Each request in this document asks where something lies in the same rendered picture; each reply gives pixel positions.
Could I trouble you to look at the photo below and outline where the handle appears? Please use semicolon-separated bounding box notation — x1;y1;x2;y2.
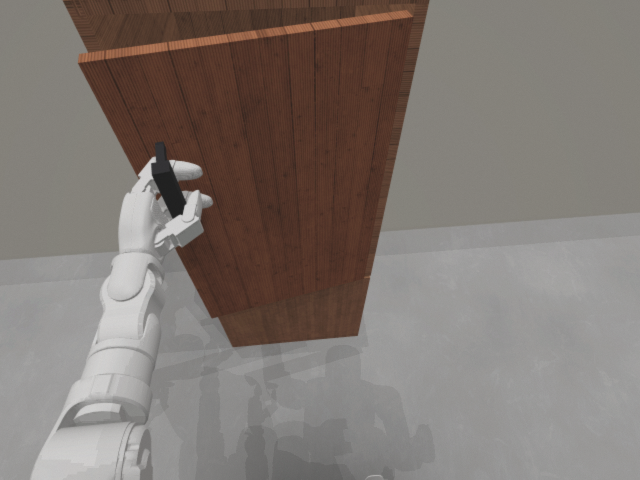
151;141;186;219

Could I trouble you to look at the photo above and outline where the left robot upper arm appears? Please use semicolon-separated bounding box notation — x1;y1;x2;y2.
35;421;153;480

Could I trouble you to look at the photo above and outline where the left robot forearm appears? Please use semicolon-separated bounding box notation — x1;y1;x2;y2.
30;252;166;480

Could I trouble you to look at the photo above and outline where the left robot hand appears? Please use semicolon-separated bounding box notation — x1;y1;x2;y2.
118;157;213;265

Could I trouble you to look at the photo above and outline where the cupboard door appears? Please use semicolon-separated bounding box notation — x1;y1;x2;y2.
78;10;413;318

